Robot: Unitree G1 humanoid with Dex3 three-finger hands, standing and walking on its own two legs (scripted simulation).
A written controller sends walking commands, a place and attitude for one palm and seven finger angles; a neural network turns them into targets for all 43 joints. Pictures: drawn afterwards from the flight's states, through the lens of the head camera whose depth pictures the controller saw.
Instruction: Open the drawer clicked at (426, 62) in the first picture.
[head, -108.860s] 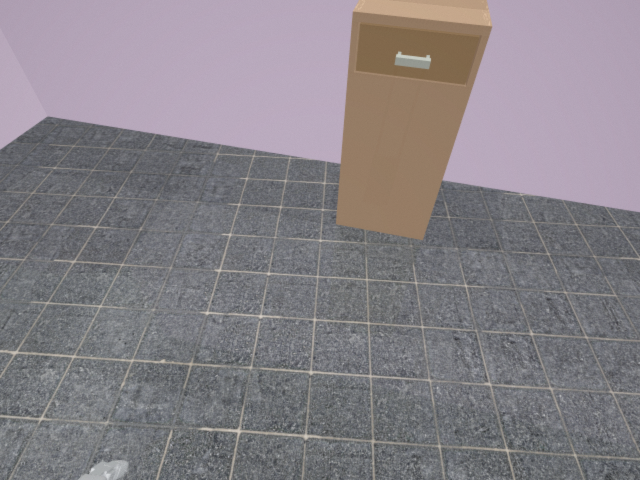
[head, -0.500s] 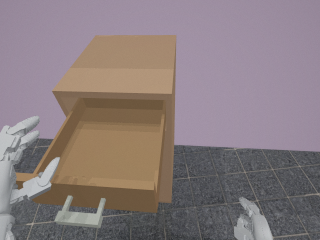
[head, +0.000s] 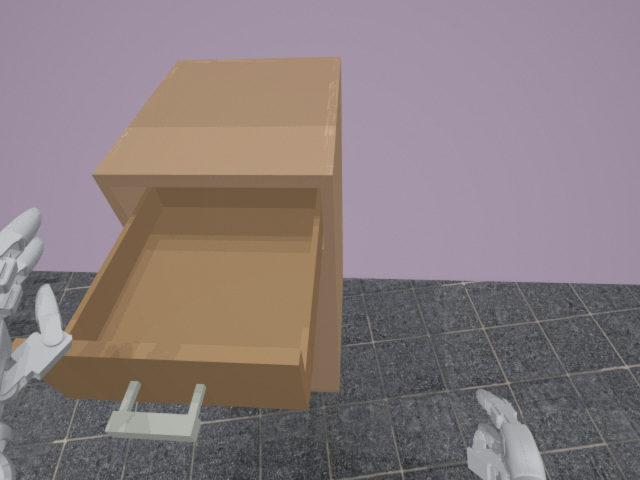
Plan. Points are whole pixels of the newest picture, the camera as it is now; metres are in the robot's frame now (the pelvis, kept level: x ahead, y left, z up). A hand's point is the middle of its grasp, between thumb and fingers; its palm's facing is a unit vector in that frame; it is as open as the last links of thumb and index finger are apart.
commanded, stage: step back with the hand held close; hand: left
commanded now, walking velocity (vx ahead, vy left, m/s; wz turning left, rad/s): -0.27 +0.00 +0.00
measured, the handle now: (160, 408) +0.20 +0.22 +0.00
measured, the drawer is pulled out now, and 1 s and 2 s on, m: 0.30 0.30 0.30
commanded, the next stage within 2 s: stop stepping back and stand still in 0.94 s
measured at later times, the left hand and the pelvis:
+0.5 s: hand (18, 414) +0.13 +0.25 +0.17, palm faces +0.37 -0.78 -0.51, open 7.4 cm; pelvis -0.06 +0.02 -0.02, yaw -1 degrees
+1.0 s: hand out of the picture +0.03 +0.21 +0.17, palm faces +0.28 -0.81 -0.51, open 7.4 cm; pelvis -0.18 +0.00 -0.02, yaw -2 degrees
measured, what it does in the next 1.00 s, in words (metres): walks backwards: left foot, then right foot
